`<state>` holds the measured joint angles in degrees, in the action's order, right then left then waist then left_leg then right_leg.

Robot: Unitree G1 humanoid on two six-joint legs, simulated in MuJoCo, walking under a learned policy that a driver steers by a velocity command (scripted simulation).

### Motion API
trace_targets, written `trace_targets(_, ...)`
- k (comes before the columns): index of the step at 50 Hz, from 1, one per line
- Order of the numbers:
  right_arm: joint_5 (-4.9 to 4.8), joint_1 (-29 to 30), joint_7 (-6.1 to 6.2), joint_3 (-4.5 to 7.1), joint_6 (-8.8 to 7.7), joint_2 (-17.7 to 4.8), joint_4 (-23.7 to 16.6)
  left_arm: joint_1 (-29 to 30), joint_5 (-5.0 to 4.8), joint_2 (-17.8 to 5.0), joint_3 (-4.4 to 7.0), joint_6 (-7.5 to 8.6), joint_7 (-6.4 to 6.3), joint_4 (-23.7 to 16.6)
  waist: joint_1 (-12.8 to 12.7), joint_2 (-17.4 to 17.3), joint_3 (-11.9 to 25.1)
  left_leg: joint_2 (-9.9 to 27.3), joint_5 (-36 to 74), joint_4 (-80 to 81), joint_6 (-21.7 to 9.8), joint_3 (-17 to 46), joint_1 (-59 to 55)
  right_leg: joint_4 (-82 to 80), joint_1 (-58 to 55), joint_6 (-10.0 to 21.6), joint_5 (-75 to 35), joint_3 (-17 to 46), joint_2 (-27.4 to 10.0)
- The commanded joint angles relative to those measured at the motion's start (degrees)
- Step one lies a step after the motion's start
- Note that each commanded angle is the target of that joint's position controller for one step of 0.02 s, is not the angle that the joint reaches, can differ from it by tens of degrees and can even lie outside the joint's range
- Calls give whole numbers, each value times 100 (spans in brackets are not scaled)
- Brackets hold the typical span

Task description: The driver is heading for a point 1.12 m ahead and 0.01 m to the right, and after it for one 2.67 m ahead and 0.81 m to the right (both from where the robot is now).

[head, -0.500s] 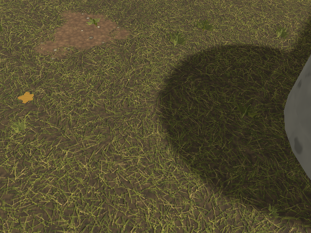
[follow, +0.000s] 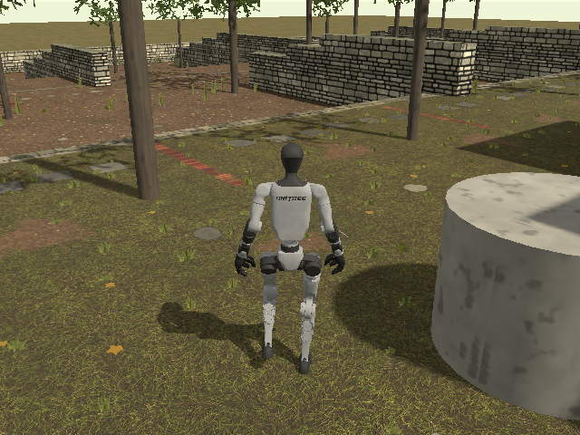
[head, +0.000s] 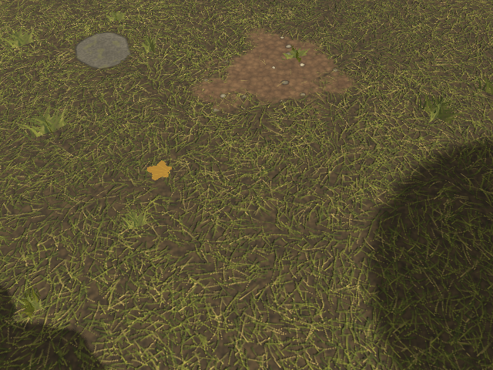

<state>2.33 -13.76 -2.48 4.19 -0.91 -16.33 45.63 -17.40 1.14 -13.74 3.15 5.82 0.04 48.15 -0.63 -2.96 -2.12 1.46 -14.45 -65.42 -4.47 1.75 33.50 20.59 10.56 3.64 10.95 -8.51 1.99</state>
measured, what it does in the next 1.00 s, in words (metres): walks ahead: left foot, then right foot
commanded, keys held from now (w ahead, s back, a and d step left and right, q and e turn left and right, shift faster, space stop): w+q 0.14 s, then w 0.86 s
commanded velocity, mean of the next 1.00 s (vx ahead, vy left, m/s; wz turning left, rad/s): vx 0.50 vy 0.00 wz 0.22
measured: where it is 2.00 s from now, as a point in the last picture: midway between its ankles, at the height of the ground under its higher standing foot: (219, 207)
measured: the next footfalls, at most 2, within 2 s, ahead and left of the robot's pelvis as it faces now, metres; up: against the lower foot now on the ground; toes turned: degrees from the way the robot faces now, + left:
left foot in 0.30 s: +0.31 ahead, +0.13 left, +0.00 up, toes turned +13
right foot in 0.86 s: +0.66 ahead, +0.02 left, +0.00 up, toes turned +7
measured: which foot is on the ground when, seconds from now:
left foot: up 0.00-0.28, down 0.30-0.86, up 0.88-1.00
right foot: down 0.00-0.30, up 0.32-0.84, down 0.86-1.00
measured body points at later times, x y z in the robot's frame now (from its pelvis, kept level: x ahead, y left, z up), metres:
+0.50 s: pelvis +0.27 +0.07 +0.00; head +0.30 +0.09 +0.45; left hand +0.28 +0.33 -0.14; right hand +0.38 -0.17 -0.13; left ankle +0.27 +0.12 -0.74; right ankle +0.27 -0.08 -0.66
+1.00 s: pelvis +0.56 +0.07 -0.01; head +0.59 +0.06 +0.44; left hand +0.59 +0.34 -0.13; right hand +0.63 -0.18 -0.16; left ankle +0.44 +0.17 -0.65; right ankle +0.62 +0.02 -0.74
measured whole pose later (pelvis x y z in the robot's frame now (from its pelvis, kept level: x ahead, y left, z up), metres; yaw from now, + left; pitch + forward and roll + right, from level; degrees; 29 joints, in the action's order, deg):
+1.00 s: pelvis +0.56 +0.07 -0.01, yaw +11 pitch +0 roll +0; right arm 1.3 -18.2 -0.4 2.2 -4.1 -13.4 55.6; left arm -13.1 1.1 -13.2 3.0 4.0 0.7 52.4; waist 0.8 -1.5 -3.2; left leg 0.5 -17.8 -66.9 -5.0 0.7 20.8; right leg 26.2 16.3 5.4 9.9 -6.3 2.7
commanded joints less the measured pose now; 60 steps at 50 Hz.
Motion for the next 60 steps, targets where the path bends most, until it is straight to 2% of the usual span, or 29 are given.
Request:
trace_targets(1, 13, 73, -97, -39, 26, -18, -402, -162, -15, -427, 65, 148, 21, -181, 111, 627, -27, 316, 589, 129, 68, 190, 737, -1289, -287, 645, -1066, 1065, -1711)
trace_targets(6, -36, 1110, -200, -165, -36, 137, -734, -459, -17, -521, 56, 113, 7, -7, -87, 661, -210, 243, 1618, 1793, 64, -351, 487, -1191, -410, 435, -1789, 105, -1467)
trace_targets(11, 24, 1690, -191, -210, -60, 134, -930, -1055, 5, -705, 58, -33, -75, 334, -268, 677, -367, -25, 802, 2916, -194, -749, 78, -884, -1243, 442, -2683, -75, -1727)
trace_targets(13, 65, 1354, -112, -171, -91, 53, -803, -1124, 9, -846, 61, -114, -96, 464, -66, 822, -115, -387, 210, 3174, -407, -922, -611, -108, -1523, 412, -4489, -212, -1786)
trace_targets(14, 80, 791, -73, -117, -136, -50, -608, -1129, 11, -920, 61, -162, -100, 511, 192, 847, 213, -591, 113, 3422, -538, -933, -1286, 669, -1547, 378, -5026, -304, -1769)
trace_targets(15, 136, -150, -14, -32, -203, -206, -261, -1082, -26, -900, 35, -200, -103, 502, 603, 685, 741, -664, 409, 3811, -687, -837, -2608, 1803, -1044, 272, -4626, -484, -1629)
trace_targets(16, 221, -1127, 81, 105, -237, -660, -40, -1019, -47, -680, -40, -184, -93, 281, 971, 186, 1508, 540, -107, 3804, -963, 575, -4252, 3462, 259, 166, -2507, -486, -1454)
trace_targets(17, 116, -1223, 146, 213, -213, -1187, -6, -1424, -186, -125, -151, -169, 48, 32, 616, -1127, 2128, 2289, 153, 4348, -1814, 3538, -5790, 5492, 2545, -128, 2228, -215, -356)
trace_targets(18, -55, -1283, 208, 220, -161, -1056, -17, -598, -108, -779, 40, -167, 4, -19, 860, -87, 1846, 2053, 714, 4630, -1604, 3403, -5439, 5806, 3047, -80, 1756, 720, -432)
trace_targets(19, -101, -830, 235, 157, -186, -855, 73, -167, -172, -661, 17, -102, 28, -177, 630, -65, 1047, 1784, 1521, 4706, -1401, 2336, -4680, 5549, 3163, -18, 1114, 850, -662)
trace_targets(20, -108, -548, 213, 85, -228, -561, 99, -179, -156, -561, -13, -68, 37, -114, 380, 190, 646, 1528, 2110, 4869, -1186, 1790, -3906, 5091, 2837, -19, 818, 863, -798)
trace_targets(22, -158, -203, 202, -23, -314, -214, 144, -542, 31, -397, -28, -242, 69, 91, -41, 127, 374, 1097, 2297, 5196, -876, 1040, -3006, 4555, 2150, -116, 653, 883, -921)
trace_targets(23, -164, -240, 192, -54, -367, -134, 188, -614, 74, -333, -23, -325, 100, 148, -98, 94, 355, 1007, 2374, 5321, -865, 913, -2823, 4461, 1979, -154, 616, 847, -891)
trace_targets(25, -214, -418, 193, -38, -443, -233, 341, -463, 110, -262, -11, -403, 169, 114, -162, 54, 191, 901, 2405, 5560, -901, 708, -2671, 4246, 2123, -224, 383, 766, -884)
trace_targets(28, -212, -746, 197, -41, -462, -273, 539, 306, 103, -277, -2, -425, 196, -117, -24, 8, -159, 800, 2308, 5817, -864, 491, -2700, 3642, 2695, -328, -324, 692, -968)
trace_targets(34, -174, -1305, 221, -91, -478, -310, 857, 1503, 34, -217, -88, -374, 201, -454, 295, -47, -366, 785, 2674, 5815, -713, 203, -3216, 2041, 2698, -238, -1244, 486, -741)
trace_targets(38, -112, -1517, 308, -92, -448, -416, 1075, 1895, 38, -324, -77, -327, 191, -632, 325, -31, -507, 1066, 3167, 5577, -695, 231, -3914, 1465, 2648, 34, -837, 442, -563)
trace_targets(40, -88, -1338, 348, -79, -441, -510, 1110, 1530, 32, -383, -38, -276, 153, -542, 87, -70, -335, 1084, 4416, 5037, -574, 101, -4038, 1211, 1969, 232, -360, 332, -311)
trace_targets(41, -69, -1253, 355, -64, -432, -578, 1130, 1004, 32, -469, 14, -245, 105, -371, -143, -101, -39, 1026, 5165, 4393, -497, 29, -4028, 1112, 1292, 337, -141, 257, -100)
trace_targets(42, -77, -1159, 348, -64, -406, -594, 1138, 44, 57, -568, 85, -192, 49, -37, -561, 52, 467, 803, 5239, 3271, -393, -159, -3773, 758, 160, 473, -299, 189, 56)
trace_targets(43, -122, -1196, 334, -124, -421, -443, 1028, -981, 185, -938, 203, -143, -25, 217, -897, 403, 1154, 538, 3671, 1684, -302, -313, -2689, 697, -1382, 742, 78, 1139, -822)
trace_targets(44, -357, -1947, 259, -240, -423, 197, 950, -1379, 270, -1611, 374, -145, -24, 272, -593, 1773, 1927, -607, -312, -698, 0, -577, -562, 150, -3012, 1609, 668, 4130, -2575)
trace_targets(45, -184, -1627, 270, -109, -435, -330, 1004, -927, 8, -1274, 316, -216, 39, 262, -509, 1107, 1748, -582, -1309, -1224, -111, 270, 59, -526, -2637, 1562, 849, 4915, -2469)
trace_targets(46, -172, -1107, 254, -75, -444, -376, 834, -240, -53, -984, 235, -216, 50, 167, -238, 795, 777, -205, -777, -1153, -143, 268, 310, -566, -1769, 1371, 870, 3817, -2297)
trace_targets(47, -163, -798, 233, -100, -469, -298, 773, 70, -32, -615, 144, -174, 79, 144, -154, 417, 388, 10, -382, -824, -145, 213, 163, -753, -1071, 1215, 318, 3178, -2063)
trace_targets(49, -45, -827, 185, -127, -339, -76, 802, 161, -39, -275, 33, -100, 59, 311, 168, 589, 90, 278, -139, -246, -55, 139, -367, -989, -246, 853, -458, 2227, -1571)
trace_targets(52, -5, -765, 99, -154, -189, 115, 811, -228, -65, -368, 39, 23, 54, 556, 267, 609, 70, 337, 73, 70, 90, -52, -414, -1179, -62, 861, -1165, 1725, -1402)
trace_targets(56, -26, 260, 72, -172, -137, 76, 496, -625, -81, -432, 33, 29, 50, 741, 94, 598, -261, 520, 848, 1016, 291, -271, 355, -1458, -277, 840, -1266, 1394, -1261)
trace_targets(60, -88, 1101, 62, -246, -169, 188, 263, -967, -76, -426, 3, 25, 31, 877, -129, 637, -346, 392, 1437, 2307, 348, -478, 265, -1422, -568, 739, -1689, 1132, -1165)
